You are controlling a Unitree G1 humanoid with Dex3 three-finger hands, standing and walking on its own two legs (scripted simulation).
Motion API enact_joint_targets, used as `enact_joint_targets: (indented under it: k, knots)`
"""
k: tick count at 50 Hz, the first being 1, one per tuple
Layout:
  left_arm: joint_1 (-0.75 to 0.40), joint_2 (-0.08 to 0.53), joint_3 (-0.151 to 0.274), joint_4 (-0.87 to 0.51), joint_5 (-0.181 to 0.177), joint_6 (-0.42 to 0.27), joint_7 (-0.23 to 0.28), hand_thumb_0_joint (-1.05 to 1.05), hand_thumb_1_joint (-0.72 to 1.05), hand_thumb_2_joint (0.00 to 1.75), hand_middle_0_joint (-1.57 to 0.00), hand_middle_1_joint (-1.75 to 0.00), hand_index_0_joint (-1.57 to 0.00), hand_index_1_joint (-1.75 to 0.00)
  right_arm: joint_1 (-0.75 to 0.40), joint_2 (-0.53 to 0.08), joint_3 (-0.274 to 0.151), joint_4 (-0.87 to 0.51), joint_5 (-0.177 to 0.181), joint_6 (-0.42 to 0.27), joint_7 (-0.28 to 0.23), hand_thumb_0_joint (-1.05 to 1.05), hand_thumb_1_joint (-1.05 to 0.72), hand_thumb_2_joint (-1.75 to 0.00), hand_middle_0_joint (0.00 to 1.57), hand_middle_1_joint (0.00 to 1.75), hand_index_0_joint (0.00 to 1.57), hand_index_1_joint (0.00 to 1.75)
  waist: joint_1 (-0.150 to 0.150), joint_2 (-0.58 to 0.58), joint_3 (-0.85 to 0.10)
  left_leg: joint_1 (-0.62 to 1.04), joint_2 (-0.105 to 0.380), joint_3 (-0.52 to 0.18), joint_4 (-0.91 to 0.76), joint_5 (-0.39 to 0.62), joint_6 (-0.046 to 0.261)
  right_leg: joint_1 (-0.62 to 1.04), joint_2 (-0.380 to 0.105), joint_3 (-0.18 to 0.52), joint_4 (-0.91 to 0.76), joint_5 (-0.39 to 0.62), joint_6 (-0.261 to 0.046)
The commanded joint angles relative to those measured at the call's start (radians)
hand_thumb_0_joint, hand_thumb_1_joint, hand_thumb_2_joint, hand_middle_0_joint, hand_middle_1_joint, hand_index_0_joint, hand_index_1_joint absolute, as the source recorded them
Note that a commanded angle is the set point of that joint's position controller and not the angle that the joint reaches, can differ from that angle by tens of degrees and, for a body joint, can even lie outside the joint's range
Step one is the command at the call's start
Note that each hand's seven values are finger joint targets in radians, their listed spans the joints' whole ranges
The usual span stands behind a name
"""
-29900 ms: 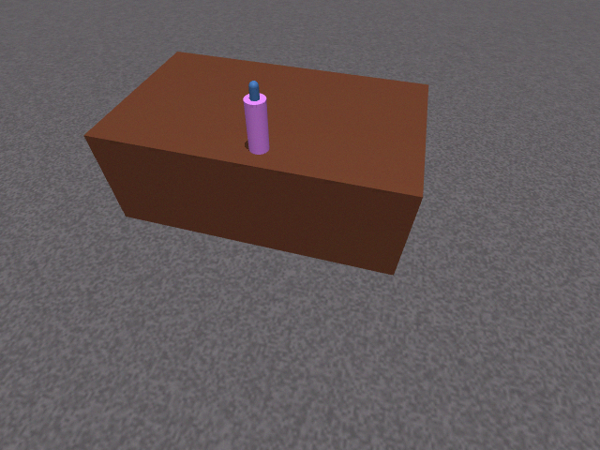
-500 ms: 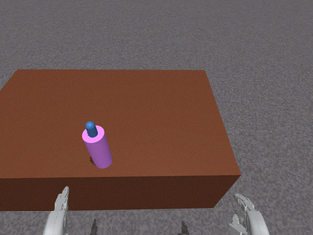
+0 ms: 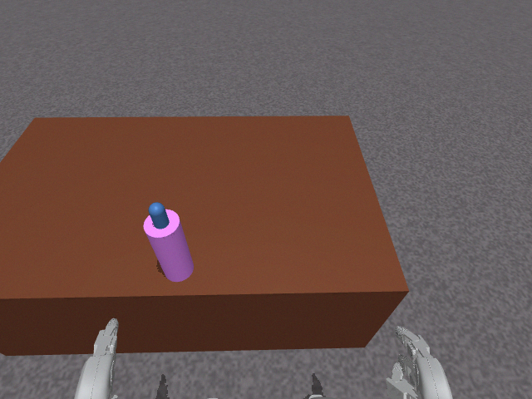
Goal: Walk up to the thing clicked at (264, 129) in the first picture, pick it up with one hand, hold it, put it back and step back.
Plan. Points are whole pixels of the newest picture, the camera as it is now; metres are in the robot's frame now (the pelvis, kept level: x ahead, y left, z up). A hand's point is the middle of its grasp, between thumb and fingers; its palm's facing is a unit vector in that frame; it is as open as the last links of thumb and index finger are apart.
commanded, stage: stand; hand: left
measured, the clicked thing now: (168, 241) +0.48 +0.21 -0.14
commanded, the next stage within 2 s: none
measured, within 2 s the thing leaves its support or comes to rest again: neither
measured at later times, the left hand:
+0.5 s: hand out of the picture +0.07 +0.25 -0.11, palm faces -0.02 -0.93 -0.37, open 9.0 cm
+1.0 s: hand out of the picture +0.04 +0.25 -0.10, palm faces +0.00 -0.93 -0.36, open 7.4 cm
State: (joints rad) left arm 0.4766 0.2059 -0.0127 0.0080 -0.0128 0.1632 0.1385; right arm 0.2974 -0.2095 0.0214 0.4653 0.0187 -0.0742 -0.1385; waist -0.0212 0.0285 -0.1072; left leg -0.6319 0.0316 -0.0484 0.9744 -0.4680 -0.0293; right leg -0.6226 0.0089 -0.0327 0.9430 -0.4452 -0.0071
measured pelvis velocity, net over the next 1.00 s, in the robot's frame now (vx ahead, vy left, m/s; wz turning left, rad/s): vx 0.00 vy -0.01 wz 0.02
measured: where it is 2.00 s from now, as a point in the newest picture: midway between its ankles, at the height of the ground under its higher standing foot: outside the picture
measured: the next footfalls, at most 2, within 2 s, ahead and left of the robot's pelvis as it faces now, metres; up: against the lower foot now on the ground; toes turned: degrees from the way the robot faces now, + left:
none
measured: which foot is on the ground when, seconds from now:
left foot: down 0.00-1.00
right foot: down 0.00-1.00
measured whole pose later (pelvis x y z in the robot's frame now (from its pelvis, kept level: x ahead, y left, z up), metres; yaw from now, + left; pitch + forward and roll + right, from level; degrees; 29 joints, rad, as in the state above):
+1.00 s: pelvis +0.00 -0.01 +0.06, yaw +1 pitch -4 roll +0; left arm 0.15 0.32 0.00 1.15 0.02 -0.01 0.01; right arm 0.16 -0.33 0.00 1.13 -0.03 0.00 0.00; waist 0.00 0.03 0.06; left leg -0.14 0.02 -0.05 0.40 -0.19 -0.03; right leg -0.14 -0.01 -0.04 0.40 -0.19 -0.01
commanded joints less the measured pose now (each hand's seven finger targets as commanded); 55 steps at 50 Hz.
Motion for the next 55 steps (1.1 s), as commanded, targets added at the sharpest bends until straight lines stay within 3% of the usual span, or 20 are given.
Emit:
enact_joint_targets:
  k: [1,2,3,4,6,8,12,15,20,21,26,33,37,42,50,53,55]
  knots:
    - [-0.011,0.094,0.05,-0.178,0.005,-0.043,0.01,0.0,-0.53,0.07,-0.05,-0.06,-0.05,-0.06,-0.072,-0.113,-0.049,-0.147,-0.001,-0.075,-0.016,0.0,-0.9,-0.9,0.2,0.3,0.2,0.3,-0.002,-0.027,-0.058,0.044,-0.031,0.051,-0.16,0.085,0.043,0.051,0.0,-0.007,-0.199,0.076,0.004]
    - [-0.003,0.089,0.052,-0.185,0.004,-0.043,0.01,0.0,-0.54,0.06,-0.05,-0.06,-0.05,-0.06,-0.07,-0.113,-0.05,-0.147,0.001,-0.077,-0.014,0.0,-0.9,-0.9,0.2,0.3,0.2,0.3,0.005,-0.014,-0.067,0.048,-0.03,0.05,-0.163,0.103,0.041,0.059,0.003,-0.011,-0.189,0.093,0.0]
    - [-0.185,0.264,0.104,0.166,0.121,-0.115,-0.041,0.0,-0.46,0.14,-0.13,-0.14,-0.13,-0.14,-0.108,-0.264,-0.093,0.092,-0.116,-0.023,0.04,0.0,-0.9,-0.9,0.2,0.3,0.2,0.3,0.026,-0.037,0.04,0.134,0.022,-0.036,-0.207,0.245,0.068,0.174,-0.056,0.076,-0.181,0.167,-0.067]
    - [-0.145,0.271,0.114,0.27,0.125,-0.147,-0.065,0.0,-0.38,0.22,-0.2,-0.22,-0.2,-0.22,-0.099,-0.268,-0.106,0.125,-0.131,0.002,0.062,0.0,-0.9,-0.9,0.2,0.3,0.2,0.3,0.029,-0.043,-0.012,0.162,0.015,-0.023,-0.185,0.216,0.093,0.193,-0.078,0.112,-0.201,0.182,-0.082]
    - [-0.177,0.271,0.101,0.329,0.118,-0.18,-0.091,0.0,-0.22,0.38,-0.2,-0.3,-0.2,-0.3,-0.127,-0.245,-0.096,0.129,-0.113,0.018,0.084,0.0,-0.9,-0.9,0.2,0.3,0.2,0.3,0.017,-0.072,0.022,0.166,-0.001,-0.032,-0.209,0.175,0.105,0.16,-0.086,0.151,-0.24,0.126,-0.099]
    - [-0.216,0.276,0.089,0.392,0.086,-0.202,-0.11,0.0,-0.06,0.54,-0.2,-0.3,-0.2,-0.3,-0.127,-0.246,-0.089,0.15,-0.081,0.014,0.107,0.0,-0.9,-0.9,0.2,0.3,0.2,0.3,0.022,-0.039,0.022,0.197,0.003,-0.044,-0.251,0.142,0.107,0.187,-0.09,0.148,-0.249,0.117,-0.085]
    - [-0.23,0.278,0.082,0.543,0.064,-0.212,-0.119,0.0,0.26,0.86,-0.2,-0.3,-0.2,-0.3,-0.138,-0.255,-0.101,0.223,-0.067,0.018,0.124,0.0,-0.9,-0.9,0.2,0.3,0.2,0.3,0.033,-0.015,0.012,0.253,0.019,-0.069,-0.292,0.204,0.1,0.225,-0.079,0.127,-0.266,0.189,-0.07]
    - [-0.24,0.28,0.081,0.631,0.059,-0.213,-0.114,0.0,0.5,0.9,-0.2,-0.3,-0.2,-0.3,-0.159,-0.268,-0.101,0.268,-0.07,0.02,0.125,0.0,-0.9,-0.9,0.2,0.3,0.2,0.3,0.047,0.025,0.028,0.264,0.043,-0.104,-0.35,0.243,0.102,0.274,-0.067,0.1,-0.266,0.23,-0.055]
    - [-0.267,0.315,0.083,0.756,0.054,-0.215,-0.107,0.0,0.9,0.9,-0.2,-0.3,-0.2,-0.3,-0.144,-0.277,-0.098,0.349,-0.059,0.032,0.119,0.0,-0.9,-0.9,0.2,0.3,0.2,0.3,0.029,-0.013,0.05,0.307,0.035,-0.081,-0.384,0.288,0.087,0.332,-0.092,0.123,-0.351,0.294,-0.059]
    - [-0.27,0.319,0.082,0.779,0.053,-0.215,-0.106,0.0,0.9,0.9,-0.2,-0.3,-0.2,-0.3,-0.138,-0.279,-0.096,0.369,-0.058,0.033,0.118,0.0,-0.9,-0.9,0.2,0.3,0.2,0.3,0.025,-0.023,0.044,0.342,0.032,-0.071,-0.379,0.326,0.084,0.335,-0.104,0.134,-0.367,0.326,-0.062]
    - [-0.288,0.323,0.071,0.881,0.04,-0.211,-0.102,0.0,0.9,0.9,-0.2,-0.3,-0.2,-0.3,-0.131,-0.286,-0.086,0.447,-0.053,0.046,0.115,0.0,-0.9,-0.9,0.2,0.3,0.2,0.3,0.02,-0.029,0.063,0.383,0.041,-0.073,-0.446,0.331,0.075,0.39,-0.117,0.134,-0.453,0.345,-0.047]
    - [-0.32,0.322,0.058,0.99,0.033,-0.197,-0.108,0.0,0.9,0.9,-0.2,-0.3,-0.2,-0.3,-0.152,-0.303,-0.066,0.528,-0.048,0.046,0.115,0.0,-0.9,-0.9,0.2,0.3,0.2,0.3,0.029,0.001,0.137,0.382,0.065,-0.098,-0.602,0.292,0.058,0.462,-0.106,0.112,-0.535,0.264,-0.027]
    - [-0.333,0.321,0.052,1.034,0.036,-0.196,-0.113,0.0,0.9,0.9,-0.2,-0.3,-0.2,-0.3,-0.179,-0.309,-0.067,0.556,-0.042,0.049,0.116,0.0,-0.9,-0.9,0.2,0.3,0.2,0.3,0.029,-0.006,0.164,0.402,0.057,-0.09,-0.638,0.215,0.051,0.45,-0.111,0.115,-0.599,0.188,-0.023]
    - [-0.355,0.326,0.053,1.074,0.033,-0.198,-0.115,0.0,0.9,0.9,-0.2,-0.3,-0.2,-0.3,-0.169,-0.301,-0.063,0.589,-0.041,0.05,0.118,0.0,-0.9,-0.9,0.2,0.3,0.2,0.3,0.026,-0.026,0.16,0.419,0.061,-0.084,-0.666,0.232,0.046,0.481,-0.119,0.117,-0.624,0.205,-0.016]
    - [-0.383,0.331,0.051,1.106,0.034,-0.198,-0.116,0.0,0.9,0.9,-0.2,-0.3,-0.2,-0.3,-0.181,-0.302,-0.062,0.611,-0.04,0.055,0.122,0.0,-0.9,-0.9,0.2,0.3,0.2,0.3,0.025,-0.039,0.163,0.446,0.054,-0.066,-0.656,0.231,0.042,0.458,-0.128,0.137,-0.684,0.126,-0.01]
    - [-0.386,0.329,0.053,1.111,0.032,-0.199,-0.117,0.0,0.9,0.9,-0.2,-0.3,-0.2,-0.3,-0.179,-0.303,-0.058,0.619,-0.041,0.053,0.121,0.0,-0.9,-0.9,0.2,0.3,0.2,0.3,0.027,-0.021,0.135,0.456,0.067,-0.07,-0.668,0.284,0.042,0.499,-0.128,0.127,-0.663,0.236,-0.011]
    - [-0.383,0.332,0.053,1.12,0.032,-0.198,-0.117,0.0,0.9,0.9,-0.2,-0.3,-0.2,-0.3,-0.18,-0.313,-0.058,0.622,-0.04,0.053,0.121,0.0,-0.9,-0.9,0.2,0.3,0.2,0.3,0.025,-0.017,0.142,0.458,0.068,-0.069,-0.67,0.273,0.042,0.495,-0.126,0.124,-0.67,0.224,-0.008]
